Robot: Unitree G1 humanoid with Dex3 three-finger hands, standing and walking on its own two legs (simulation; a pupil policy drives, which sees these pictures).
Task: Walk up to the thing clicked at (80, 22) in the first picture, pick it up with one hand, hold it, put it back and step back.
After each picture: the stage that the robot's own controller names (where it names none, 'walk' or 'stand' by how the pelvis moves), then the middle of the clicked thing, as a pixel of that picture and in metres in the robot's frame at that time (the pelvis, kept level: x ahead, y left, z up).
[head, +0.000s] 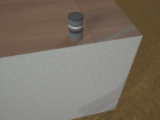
stand; (75, 27) +0.64 +0.06 +0.07
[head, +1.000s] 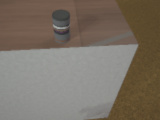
rise first; (61, 27) +0.57 +0.13 +0.10
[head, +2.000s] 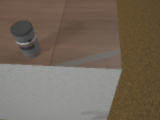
rise first; (27, 40) +0.46 +0.22 +0.10
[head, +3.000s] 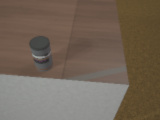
stand; (42, 54) +0.45 +0.17 +0.08
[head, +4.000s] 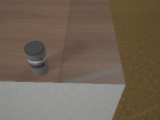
stand; (37, 59) +0.44 +0.18 +0.07
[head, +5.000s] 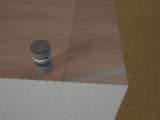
stand; (42, 57) +0.45 +0.17 +0.07
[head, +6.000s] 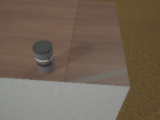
stand; (44, 58) +0.45 +0.16 +0.07
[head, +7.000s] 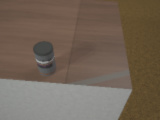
stand; (45, 59) +0.44 +0.16 +0.07
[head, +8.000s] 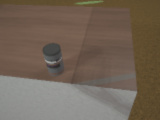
rise first; (54, 60) +0.46 +0.16 +0.07
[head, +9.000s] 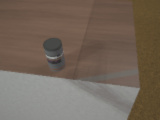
go down; (55, 55) +0.46 +0.16 +0.07
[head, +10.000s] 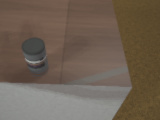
go down; (36, 58) +0.43 +0.15 +0.09
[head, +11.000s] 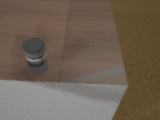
approach; (36, 57) +0.44 +0.16 +0.09
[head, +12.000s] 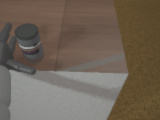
close; (30, 44) +0.46 +0.17 +0.11
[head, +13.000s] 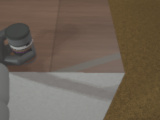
lift; (22, 44) +0.45 +0.18 +0.12
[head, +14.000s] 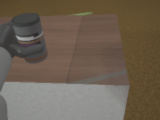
lift; (31, 38) +0.35 +0.15 +0.28
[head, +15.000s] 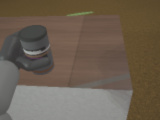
hold; (38, 50) +0.33 +0.13 +0.25
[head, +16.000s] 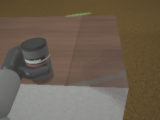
hold; (38, 61) +0.33 +0.14 +0.21
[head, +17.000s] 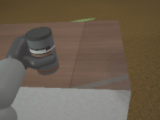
crouch; (43, 51) +0.33 +0.12 +0.26
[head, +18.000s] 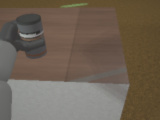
crouch; (32, 36) +0.41 +0.16 +0.23
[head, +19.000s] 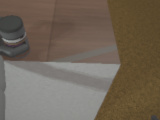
lower; (15, 38) +0.47 +0.18 +0.12
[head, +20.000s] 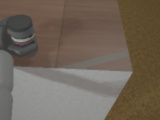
lower; (24, 37) +0.46 +0.18 +0.13
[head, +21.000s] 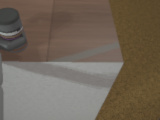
lower; (12, 31) +0.48 +0.19 +0.13
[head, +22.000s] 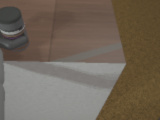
lower; (13, 30) +0.48 +0.19 +0.13
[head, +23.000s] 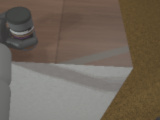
draw back; (23, 30) +0.48 +0.18 +0.13
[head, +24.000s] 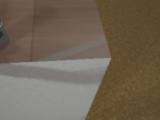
sink last; out of the picture +0.49 +0.21 +0.14
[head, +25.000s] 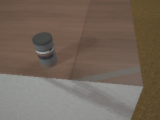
sink last; (45, 50) +0.46 +0.18 +0.12
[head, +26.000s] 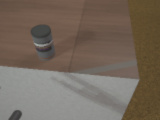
stand; (44, 43) +0.48 +0.18 +0.11
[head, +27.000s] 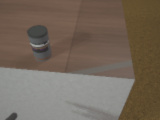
stand; (40, 44) +0.48 +0.18 +0.12
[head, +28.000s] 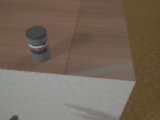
stand; (39, 45) +0.47 +0.18 +0.12
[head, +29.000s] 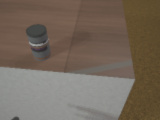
stand; (39, 43) +0.48 +0.18 +0.12
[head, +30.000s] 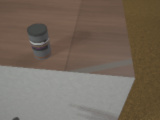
stand; (40, 42) +0.49 +0.18 +0.12
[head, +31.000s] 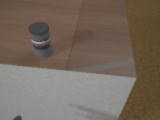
stand; (41, 41) +0.49 +0.18 +0.12
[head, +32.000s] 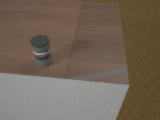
stand; (42, 51) +0.49 +0.18 +0.07
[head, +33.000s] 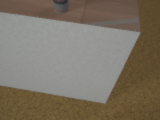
walk; out of the picture +0.69 +0.11 +0.10
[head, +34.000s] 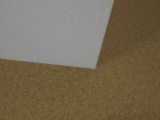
walk; out of the picture +0.99 +0.19 +0.09
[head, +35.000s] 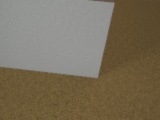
stand; out of the picture +1.08 +0.17 +0.08
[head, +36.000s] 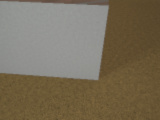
stand; out of the picture +1.09 +0.19 +0.07
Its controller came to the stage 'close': yes
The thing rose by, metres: 0.20
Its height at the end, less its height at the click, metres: +0.00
